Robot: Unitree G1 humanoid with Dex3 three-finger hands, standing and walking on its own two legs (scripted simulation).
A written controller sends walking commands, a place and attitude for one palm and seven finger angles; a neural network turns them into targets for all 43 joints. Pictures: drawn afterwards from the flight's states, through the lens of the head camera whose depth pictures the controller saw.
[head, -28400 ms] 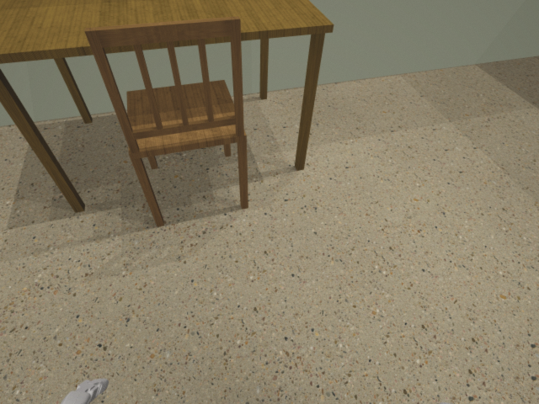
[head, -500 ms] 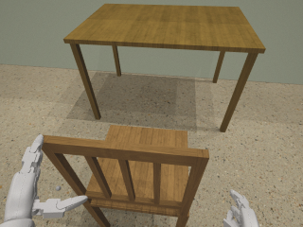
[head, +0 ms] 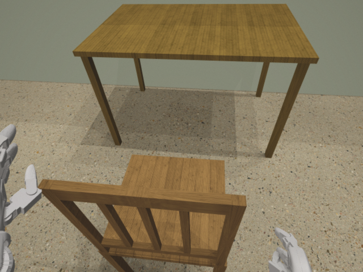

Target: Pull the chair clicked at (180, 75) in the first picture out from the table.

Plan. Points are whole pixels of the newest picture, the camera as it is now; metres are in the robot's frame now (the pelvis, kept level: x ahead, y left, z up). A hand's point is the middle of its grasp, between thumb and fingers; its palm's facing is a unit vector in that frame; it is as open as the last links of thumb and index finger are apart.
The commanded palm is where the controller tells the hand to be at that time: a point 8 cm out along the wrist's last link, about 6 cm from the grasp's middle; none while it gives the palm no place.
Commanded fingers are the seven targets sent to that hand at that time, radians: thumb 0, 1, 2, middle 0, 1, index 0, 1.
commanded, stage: draw the hand back to the body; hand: left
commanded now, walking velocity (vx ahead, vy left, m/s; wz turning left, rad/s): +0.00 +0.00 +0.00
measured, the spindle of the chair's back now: (151, 228) +0.24 +0.12 -0.10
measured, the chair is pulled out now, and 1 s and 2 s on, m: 0.65 0.65 0.65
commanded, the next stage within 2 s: step back with the hand held close in 0.26 s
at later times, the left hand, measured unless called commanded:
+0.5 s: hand (37, 189) +0.19 +0.27 +0.16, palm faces +0.46 -0.77 -0.44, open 7.4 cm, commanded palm +0.13 +0.30 +0.18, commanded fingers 0.00 0.90 0.90 -0.20 -0.30 -0.20 -0.30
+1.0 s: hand (6, 244) +0.11 +0.27 +0.15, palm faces +0.45 -0.76 -0.47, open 7.4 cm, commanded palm +0.06 +0.30 +0.18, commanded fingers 0.00 0.90 0.90 -0.20 -0.30 -0.20 -0.30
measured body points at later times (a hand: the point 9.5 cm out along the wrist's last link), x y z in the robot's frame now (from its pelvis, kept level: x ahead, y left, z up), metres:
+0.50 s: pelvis -0.01 +0.00 +0.00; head +0.00 -0.02 +0.45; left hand +0.16 +0.31 +0.19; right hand +0.18 -0.23 -0.09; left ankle -0.04 +0.13 -0.74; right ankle -0.01 -0.13 -0.74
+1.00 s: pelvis -0.09 +0.01 +0.00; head -0.08 +0.00 +0.44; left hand +0.08 +0.31 +0.18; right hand +0.08 -0.23 -0.10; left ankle -0.04 +0.13 -0.73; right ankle -0.01 -0.13 -0.74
